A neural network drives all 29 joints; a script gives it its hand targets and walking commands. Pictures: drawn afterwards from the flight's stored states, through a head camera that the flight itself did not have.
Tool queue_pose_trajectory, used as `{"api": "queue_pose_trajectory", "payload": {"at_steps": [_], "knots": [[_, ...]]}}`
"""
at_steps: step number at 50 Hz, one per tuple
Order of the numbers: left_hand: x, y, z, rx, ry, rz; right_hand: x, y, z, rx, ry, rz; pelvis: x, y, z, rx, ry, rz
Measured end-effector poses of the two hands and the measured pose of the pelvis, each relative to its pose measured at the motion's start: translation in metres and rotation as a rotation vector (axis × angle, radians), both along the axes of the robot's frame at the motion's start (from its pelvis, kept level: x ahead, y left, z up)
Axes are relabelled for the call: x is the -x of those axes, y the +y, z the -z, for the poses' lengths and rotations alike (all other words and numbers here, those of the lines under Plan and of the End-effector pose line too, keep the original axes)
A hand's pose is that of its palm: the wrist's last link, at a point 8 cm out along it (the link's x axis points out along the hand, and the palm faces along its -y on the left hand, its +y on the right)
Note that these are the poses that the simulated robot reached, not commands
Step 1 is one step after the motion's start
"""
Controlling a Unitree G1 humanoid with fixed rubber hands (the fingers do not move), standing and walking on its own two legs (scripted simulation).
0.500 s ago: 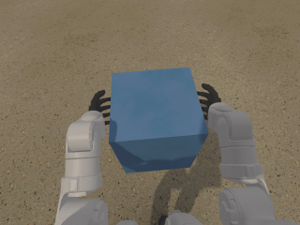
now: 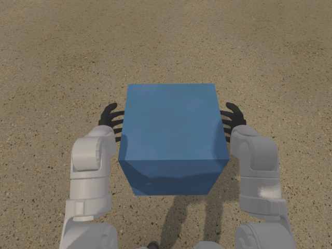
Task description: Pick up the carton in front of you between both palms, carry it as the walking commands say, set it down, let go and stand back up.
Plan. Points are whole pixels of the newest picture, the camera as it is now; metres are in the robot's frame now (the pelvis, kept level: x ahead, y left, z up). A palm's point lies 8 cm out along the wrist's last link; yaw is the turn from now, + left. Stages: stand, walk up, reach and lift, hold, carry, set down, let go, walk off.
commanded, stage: carry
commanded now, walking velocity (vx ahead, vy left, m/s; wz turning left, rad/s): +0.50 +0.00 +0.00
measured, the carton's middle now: (171, 144) +0.36 +0.00 +0.01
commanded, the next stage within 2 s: none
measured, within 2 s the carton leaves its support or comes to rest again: neither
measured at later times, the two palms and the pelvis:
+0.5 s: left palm (125, 88) +0.51 +0.12 +0.07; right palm (227, 81) +0.53 -0.18 +0.07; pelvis +0.28 -0.05 +0.01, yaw +3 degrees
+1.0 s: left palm (121, 26) +0.81 +0.16 +0.09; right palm (203, 24) +0.81 -0.14 +0.10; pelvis +0.55 +0.01 +0.01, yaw +0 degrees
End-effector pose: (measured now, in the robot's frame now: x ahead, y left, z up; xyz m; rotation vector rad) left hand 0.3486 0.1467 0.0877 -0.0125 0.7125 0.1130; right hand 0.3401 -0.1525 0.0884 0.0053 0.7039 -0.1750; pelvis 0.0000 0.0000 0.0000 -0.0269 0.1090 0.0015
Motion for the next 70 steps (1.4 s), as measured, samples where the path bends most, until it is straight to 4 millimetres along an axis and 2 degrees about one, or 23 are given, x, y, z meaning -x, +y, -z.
{"api": "queue_pose_trajectory", "payload": {"at_steps": [5,10,14,17,21,26,32,35,38,41,46,50,54,57,60,65,70], "knots": [[-0.037,-0.01,-0.012,0.028,0.011,0.009,-0.031,-0.009,-0.017,-0.017,0.008,0.054,-0.052,0.001,-0.014,0.028,0.0,0.003],[-0.063,-0.014,-0.014,0.055,-0.017,-0.042,-0.067,-0.012,-0.023,-0.064,-0.023,0.036,-0.111,-0.01,-0.015,0.016,-0.012,0.0],[-0.09,-0.02,-0.01,0.032,-0.031,-0.07,-0.103,-0.018,-0.014,-0.067,-0.034,-0.004,-0.164,-0.025,-0.005,-0.008,-0.03,-0.005],[-0.116,-0.028,0.0,-0.001,-0.032,-0.078,-0.135,-0.026,0.003,-0.068,-0.034,-0.038,-0.202,-0.037,0.009,-0.006,-0.043,-0.03],[-0.137,-0.03,0.014,-0.015,0.061,-0.095,-0.162,-0.028,0.019,-0.063,0.059,-0.065,-0.239,-0.044,0.002,-0.02,-0.041,-0.052],[-0.17,-0.026,0.015,-0.013,0.106,-0.115,-0.202,-0.023,0.018,-0.052,0.104,-0.091,-0.285,-0.045,-0.009,-0.035,-0.041,-0.052],[-0.241,-0.012,0.001,-0.001,0.024,-0.106,-0.27,-0.01,0.0,-0.044,0.022,-0.08,-0.351,-0.029,-0.007,-0.03,-0.042,-0.052],[-0.285,0.001,-0.002,0.011,-0.026,-0.097,-0.311,0.002,-0.006,-0.035,-0.029,-0.069,-0.392,-0.015,0.001,-0.022,-0.047,-0.045],[-0.331,0.014,0.003,0.028,-0.055,-0.089,-0.353,0.016,-0.004,-0.016,-0.057,-0.062,-0.431,-0.001,0.014,-0.04,-0.052,-0.022],[-0.368,0.019,0.007,0.027,-0.002,-0.065,-0.383,0.02,0.001,-0.013,-0.005,-0.041,-0.459,0.008,0.008,-0.029,-0.041,-0.004],[-0.419,0.015,0.007,0.036,0.063,-0.037,-0.422,0.016,0.001,-0.019,0.059,0.003,-0.508,0.014,-0.007,-0.01,-0.031,-0.002],[-0.464,0.011,-0.002,0.03,0.037,-0.029,-0.467,0.012,-0.007,-0.026,0.033,0.011,-0.551,0.011,-0.012,-0.01,-0.031,-0.007],[-0.514,0.004,-0.009,0.021,-0.008,-0.046,-0.522,0.005,-0.013,-0.036,-0.012,-0.006,-0.603,0.001,-0.009,-0.021,-0.034,-0.007],[-0.556,-0.005,-0.006,0.005,-0.022,-0.06,-0.568,-0.004,-0.005,-0.048,-0.024,-0.024,-0.649,-0.01,0.001,-0.031,-0.042,-0.016],[-0.597,-0.014,0.006,-0.022,-0.012,-0.07,-0.615,-0.014,0.013,-0.066,-0.014,-0.039,-0.692,-0.023,0.014,-0.018,-0.05,-0.039],[-0.639,-0.016,0.023,-0.027,0.109,-0.102,-0.668,-0.015,0.029,-0.062,0.106,-0.069,-0.743,-0.033,0.0,-0.038,-0.038,-0.063],[-0.687,-0.011,0.015,-0.028,0.109,-0.124,-0.722,-0.009,0.023,-0.06,0.107,-0.094,-0.795,-0.032,-0.012,-0.052,-0.03,-0.057]]}}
